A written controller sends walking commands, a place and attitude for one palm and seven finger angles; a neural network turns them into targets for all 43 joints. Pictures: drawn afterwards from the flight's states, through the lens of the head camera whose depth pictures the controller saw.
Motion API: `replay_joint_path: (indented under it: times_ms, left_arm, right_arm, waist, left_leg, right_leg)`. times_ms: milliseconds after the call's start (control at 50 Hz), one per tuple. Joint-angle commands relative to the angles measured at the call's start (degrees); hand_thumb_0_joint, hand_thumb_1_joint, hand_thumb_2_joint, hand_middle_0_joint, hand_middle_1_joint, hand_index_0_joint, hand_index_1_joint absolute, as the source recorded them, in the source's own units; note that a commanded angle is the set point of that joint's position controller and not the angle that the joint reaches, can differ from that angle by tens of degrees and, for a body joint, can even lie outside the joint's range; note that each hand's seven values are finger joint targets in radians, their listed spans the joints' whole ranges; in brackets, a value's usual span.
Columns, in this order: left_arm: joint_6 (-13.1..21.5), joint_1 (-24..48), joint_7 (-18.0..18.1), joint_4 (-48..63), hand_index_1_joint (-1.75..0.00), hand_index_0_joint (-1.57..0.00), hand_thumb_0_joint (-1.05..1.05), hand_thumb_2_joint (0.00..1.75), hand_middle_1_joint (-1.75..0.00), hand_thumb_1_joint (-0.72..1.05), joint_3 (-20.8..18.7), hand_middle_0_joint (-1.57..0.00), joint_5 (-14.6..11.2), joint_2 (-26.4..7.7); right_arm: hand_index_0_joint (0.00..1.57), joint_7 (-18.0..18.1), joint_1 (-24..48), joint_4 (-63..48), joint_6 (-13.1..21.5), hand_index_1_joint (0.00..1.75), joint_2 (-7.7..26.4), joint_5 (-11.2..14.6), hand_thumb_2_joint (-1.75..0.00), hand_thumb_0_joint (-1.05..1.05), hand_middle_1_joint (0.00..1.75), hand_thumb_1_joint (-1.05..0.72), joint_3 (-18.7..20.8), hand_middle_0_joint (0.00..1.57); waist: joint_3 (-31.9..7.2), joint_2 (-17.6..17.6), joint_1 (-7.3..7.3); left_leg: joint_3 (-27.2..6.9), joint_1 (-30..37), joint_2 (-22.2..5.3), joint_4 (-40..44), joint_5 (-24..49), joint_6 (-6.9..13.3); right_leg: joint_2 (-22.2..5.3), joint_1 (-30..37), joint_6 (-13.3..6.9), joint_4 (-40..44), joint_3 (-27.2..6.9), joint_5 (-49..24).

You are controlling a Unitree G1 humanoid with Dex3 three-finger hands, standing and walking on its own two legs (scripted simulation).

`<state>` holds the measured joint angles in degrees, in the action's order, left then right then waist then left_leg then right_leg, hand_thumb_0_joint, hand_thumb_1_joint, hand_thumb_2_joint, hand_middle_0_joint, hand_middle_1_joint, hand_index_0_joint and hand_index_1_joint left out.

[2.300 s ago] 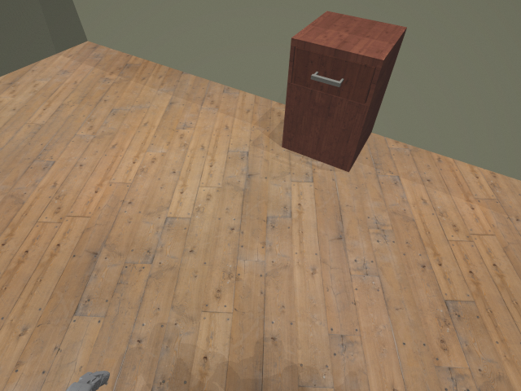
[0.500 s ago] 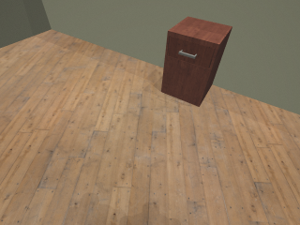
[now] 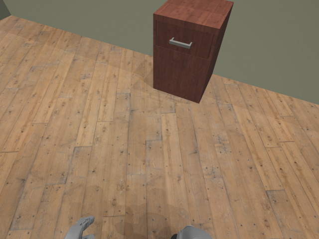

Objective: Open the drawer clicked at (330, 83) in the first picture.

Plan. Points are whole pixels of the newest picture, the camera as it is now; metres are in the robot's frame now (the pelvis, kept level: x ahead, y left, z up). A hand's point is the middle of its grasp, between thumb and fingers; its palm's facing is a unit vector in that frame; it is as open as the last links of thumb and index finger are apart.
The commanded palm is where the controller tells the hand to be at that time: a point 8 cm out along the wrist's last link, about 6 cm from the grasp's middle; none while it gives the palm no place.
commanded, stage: walk to a spot facing it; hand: left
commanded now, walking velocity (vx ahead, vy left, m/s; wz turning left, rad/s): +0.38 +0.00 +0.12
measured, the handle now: (180, 42) +1.27 -0.14 -0.22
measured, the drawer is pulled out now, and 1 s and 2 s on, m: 0.00 0.00 0.00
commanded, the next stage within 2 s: turn to face it in 0.78 s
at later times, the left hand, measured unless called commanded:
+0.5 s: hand out of the picture +0.15 +0.22 -0.16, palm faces +0.13 -0.98 -0.12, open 7.4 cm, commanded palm none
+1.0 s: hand (118, 126) +0.52 +0.17 -0.15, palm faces -0.06 -0.97 -0.23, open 7.3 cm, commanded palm none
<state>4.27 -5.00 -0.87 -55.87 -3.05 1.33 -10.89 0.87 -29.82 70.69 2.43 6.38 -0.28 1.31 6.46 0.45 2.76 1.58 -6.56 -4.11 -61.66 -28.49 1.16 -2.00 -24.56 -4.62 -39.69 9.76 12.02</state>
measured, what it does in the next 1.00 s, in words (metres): walks ahead: left foot, then right foot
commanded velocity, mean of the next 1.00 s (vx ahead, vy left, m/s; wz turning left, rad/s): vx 0.29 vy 0.00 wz -0.16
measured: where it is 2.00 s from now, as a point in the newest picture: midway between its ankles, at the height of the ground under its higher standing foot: (158, 187)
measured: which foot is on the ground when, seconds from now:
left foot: up 0.00-0.36, down 0.38-0.92, up 0.94-1.00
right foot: down 0.00-0.40, up 0.42-0.88, down 0.90-1.00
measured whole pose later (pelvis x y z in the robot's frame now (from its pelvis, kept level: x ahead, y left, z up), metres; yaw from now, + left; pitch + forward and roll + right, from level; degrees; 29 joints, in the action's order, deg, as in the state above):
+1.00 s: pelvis +0.42 -0.01 +0.01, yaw -5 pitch -2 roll +2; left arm 3.5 -8.1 -0.2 -57.9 -3.5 1.0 -9.4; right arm 0.8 -21.6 66.5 1.4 7.4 -0.5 2.3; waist 6.6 -1.2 1.2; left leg 5.4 -14.7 -6.8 -68.3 -27.7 -1.7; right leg -1.1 -23.1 -5.6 -37.5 7.8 12.6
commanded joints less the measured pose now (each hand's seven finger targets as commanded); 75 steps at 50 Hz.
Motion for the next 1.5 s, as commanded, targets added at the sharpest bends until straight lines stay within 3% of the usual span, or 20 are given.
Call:
replay_joint_path:
  times_ms: [0,100,260,300,340,380,460,600,780,840,860,880,900,980,1040,1320,1380,1400,1440,1480]
  left_arm:
    - [-0.76,-11.77,1.68,-2.55,-0.30,-0.20,0.00,0.90,-0.30,0.90,-1.40,-0.20,-0.35,-7.84]
    - [0.08,-9.04,1.79,-2.72,-0.30,-0.20,0.00,0.90,-0.30,0.90,-0.41,-0.20,0.24,-4.91]
    - [0.27,-15.86,1.32,-4.34,-0.30,-0.20,0.00,0.90,-0.30,0.90,-0.94,-0.20,0.40,-7.16]
    - [0.07,-16.70,1.32,-4.67,-0.30,-0.20,0.00,0.90,-0.30,0.90,-1.20,-0.20,0.37,-7.84]
    - [-0.21,-16.69,1.17,-4.74,-0.30,-0.20,0.00,0.90,-0.30,0.90,-1.06,-0.20,-0.04,-6.78]
    - [0.04,-14.75,0.33,-1.28,-0.30,-0.20,0.00,0.90,-0.30,0.90,0.11,-0.20,-0.50,-2.56]
    - [-0.74,-10.20,-0.08,-2.60,-0.30,-0.20,0.00,0.90,-0.30,0.90,-1.00,-0.20,0.22,-2.75]
    - [-3.82,-11.88,-0.49,-3.08,-0.30,-0.20,0.00,0.90,-0.30,0.90,-1.12,-0.20,0.52,-0.05]
    - [-3.13,-1.56,-0.61,0.62,-0.30,-0.20,0.00,0.90,-0.30,0.90,-0.73,-0.20,-0.04,-0.12]
    - [-1.89,-14.92,-0.31,-3.35,-0.30,-0.20,0.00,0.90,-0.30,0.90,-1.47,-0.20,0.45,-2.67]
    - [-1.01,-22.56,0.13,-5.77,-0.30,-0.20,0.00,0.90,-0.30,0.90,-2.39,-0.20,0.84,-5.98]
    - [-0.44,-27.04,1.05,-6.41,-0.30,-0.20,0.00,0.90,-0.30,0.90,-4.09,-0.20,0.81,-12.89]
    - [-0.80,-27.99,1.41,-6.69,-0.30,-0.20,0.00,0.90,-0.30,0.90,-4.14,-0.20,-0.84,-15.50]
    - [-1.14,-11.35,2.29,-1.96,-0.30,-0.20,0.00,0.90,-0.30,0.90,-2.25,-0.20,-0.89,-7.63]
    - [-1.50,-7.53,2.24,-0.58,-0.30,-0.20,0.00,0.90,-0.30,0.90,-1.77,-0.20,-0.30,-6.45]
    - [-4.23,-10.25,1.87,2.12,-0.30,-0.20,0.00,0.90,-0.30,0.90,-3.51,-0.20,0.27,-9.59]
    - [-4.82,-8.33,1.88,2.50,-0.30,-0.20,0.00,0.90,-0.30,0.90,-3.45,-0.20,-0.35,-9.38]
    - [-4.99,-8.00,1.77,2.96,-0.30,-0.20,0.00,0.90,-0.30,0.90,-3.09,-0.20,-0.65,-7.83]
    - [-5.10,-8.83,1.16,4.39,-0.30,-0.20,0.00,0.90,-0.30,0.90,-2.33,-0.20,-0.88,-4.57]
    - [-6.15,-9.56,1.16,2.94,-0.30,-0.20,0.00,0.90,-0.30,0.90,-3.18,-0.20,0.02,-6.00]
  right_arm:
    - [0.20,-0.22,5.06,-7.32,0.85,0.30,4.17,-0.59,-0.90,0.00,0.30,-0.90,1.53,0.20]
    - [0.20,-1.03,2.18,-7.84,-1.91,0.30,1.97,-1.17,-0.90,0.00,0.30,-0.90,1.81,0.20]
    - [0.20,-2.85,18.13,-15.06,-0.02,0.30,4.22,-1.06,-0.90,0.00,0.30,-0.90,2.00,0.20]
    - [0.20,-2.79,17.36,-15.12,0.55,0.30,5.04,-1.09,-0.90,0.00,0.30,-0.90,2.20,0.20]
    - [0.20,-2.18,8.49,-12.33,1.27,0.30,8.24,-1.50,-0.90,0.00,0.30,-0.90,2.94,0.20]
    - [0.20,-0.93,-4.44,-9.43,1.53,0.30,18.66,-1.60,-0.90,0.00,0.30,-0.90,5.30,0.20]
    - [0.20,0.25,6.43,-11.06,2.29,0.30,10.36,-1.22,-0.90,0.00,0.30,-0.90,2.62,0.20]
    - [0.20,0.71,6.66,-9.39,3.22,0.30,7.79,-0.54,-0.90,0.00,0.30,-0.90,1.97,0.20]
    - [0.20,0.71,1.36,-5.82,2.22,0.30,9.02,-1.47,-0.90,0.00,0.30,-0.90,2.45,0.20]
    - [0.20,0.68,3.88,-5.98,1.82,0.30,10.87,-1.06,-0.90,0.00,0.30,-0.90,2.70,0.20]
    - [0.20,0.25,4.04,-6.24,1.87,0.30,10.17,-0.51,-0.90,0.00,0.30,-0.90,2.57,0.20]
    - [0.20,-0.04,0.66,-7.93,2.03,0.30,6.39,0.39,-0.90,0.00,0.30,-0.90,1.92,0.20]
    - [0.20,0.44,3.05,-9.42,1.66,0.30,6.59,0.53,-0.90,0.00,0.30,-0.90,1.78,0.20]
    - [0.20,0.68,9.44,-9.96,-0.44,0.30,5.26,-0.42,-0.90,0.00,0.30,-0.90,2.13,0.20]
    - [0.20,0.63,6.38,-9.44,-2.83,0.30,4.63,-1.00,-0.90,0.00,0.30,-0.90,2.13,0.20]
    - [0.20,0.81,20.37,-18.41,-2.79,0.30,7.85,-0.37,-0.90,0.00,0.30,-0.90,2.08,0.20]
    - [0.20,1.32,15.49,-17.07,-2.26,0.30,8.29,0.00,-0.90,0.00,0.30,-0.90,1.98,0.20]
    - [0.20,1.59,13.59,-16.44,-1.80,0.30,9.69,-0.13,-0.90,0.00,0.30,-0.90,2.07,0.20]
    - [0.20,1.62,15.17,-18.23,-2.04,0.30,16.05,-0.97,-0.90,0.00,0.30,-0.90,2.94,0.20]
    - [0.20,2.04,19.87,-19.23,-1.98,0.30,12.53,-1.28,-0.90,0.00,0.30,-0.90,1.88,0.20]
  waist:
    - [-1.13,2.19,-4.21]
    - [-0.49,4.38,1.10]
    - [0.17,5.06,-3.79]
    - [-0.64,2.35,-3.11]
    - [-5.21,-4.61,1.01]
    - [-11.12,-23.84,4.82]
    - [-3.33,-5.56,0.31]
    - [-0.42,-6.37,-3.39]
    - [2.73,-8.33,-0.88]
    - [-5.09,-4.59,-7.37]
    - [-10.41,0.18,-10.57]
    - [-18.32,15.36,-10.70]
    - [-20.78,15.13,-9.74]
    - [-7.50,1.70,-3.40]
    - [-6.92,4.93,-0.05]
    - [-8.31,6.02,-4.44]
    - [-10.13,4.96,-1.90]
    - [-10.56,1.42,-1.35]
    - [-7.07,-16.67,-2.29]
    - [-4.38,-13.13,-4.20]
  left_leg:
    - [-3.00,-24.93,-5.10,-17.07,8.66,1.23]
    - [0.24,-19.68,-5.72,-3.46,13.66,-1.53]
    - [4.57,-20.20,-3.86,21.12,15.56,-1.52]
    - [6.28,-15.88,-2.61,25.86,15.00,-1.08]
    - [6.40,0.96,-0.91,32.86,14.75,-0.06]
    - [-25.87,17.37,-22.21,46.65,14.00,9.31]
    - [-10.85,4.42,-17.42,48.28,24.27,6.71]
    - [2.42,1.30,-12.78,53.19,25.18,5.83]
    - [8.73,7.08,-14.74,48.17,37.63,5.41]
    - [12.14,6.17,-12.87,30.33,52.11,3.09]
    - [13.07,-1.93,-9.82,17.21,45.30,1.06]
    - [13.90,-18.32,-1.62,-2.95,10.38,-1.88]
    - [5.53,-22.60,1.67,-15.03,-6.87,-2.49]
    - [-0.94,-21.68,-5.17,-13.35,6.06,-3.15]
    - [0.25,-18.10,-4.25,-6.81,9.45,-4.69]
    - [-0.19,-15.32,0.76,19.99,5.40,-4.36]
    - [0.68,-4.36,1.28,34.32,13.69,-3.57]
    - [-0.84,1.95,-1.52,39.92,16.14,-2.64]
    - [-19.53,2.02,-20.89,47.70,27.88,6.79]
    - [-13.11,-6.30,-17.96,48.18,29.60,8.55]
  right_leg:
    - [-20.84,9.54,-5.82,28.36,-26.85,15.95]
    - [-14.59,-1.09,-3.42,31.33,-10.44,8.91]
    - [-14.98,11.77,-3.87,28.60,-9.53,5.83]
    - [-15.12,13.58,-3.49,25.14,-8.66,2.83]
    - [-10.51,8.57,-1.00,10.41,-3.39,-3.79]
    - [0.84,-12.51,4.18,-23.39,0.00,20.86]
    - [-6.02,-14.02,4.04,-32.38,-8.84,7.30]
    - [-6.38,-15.02,6.11,-25.19,-7.89,-3.19]
    - [-3.53,-7.64,2.87,1.10,-2.69,-1.12]
    - [1.40,10.81,0.71,7.27,0.36,-2.70]
    - [-1.37,24.43,-0.35,9.27,-3.53,-8.80]
    - [-18.14,38.71,-6.71,11.92,-27.24,-23.79]
    - [-23.91,38.38,-11.50,17.49,-36.44,-38.24]
    - [-16.43,13.16,-7.32,21.30,-21.26,-30.70]
    - [-12.08,4.44,-4.42,23.77,-15.33,-23.72]
    - [-11.04,11.91,-6.92,22.07,-27.72,-12.72]
    - [-8.42,9.15,-3.58,17.58,-26.43,-13.27]
    - [-5.17,5.25,-1.09,14.51,-23.45,-9.35]
    - [4.22,-6.54,4.77,-4.68,-10.74,17.28]
    - [2.01,-3.88,5.49,-17.48,-13.40,16.03]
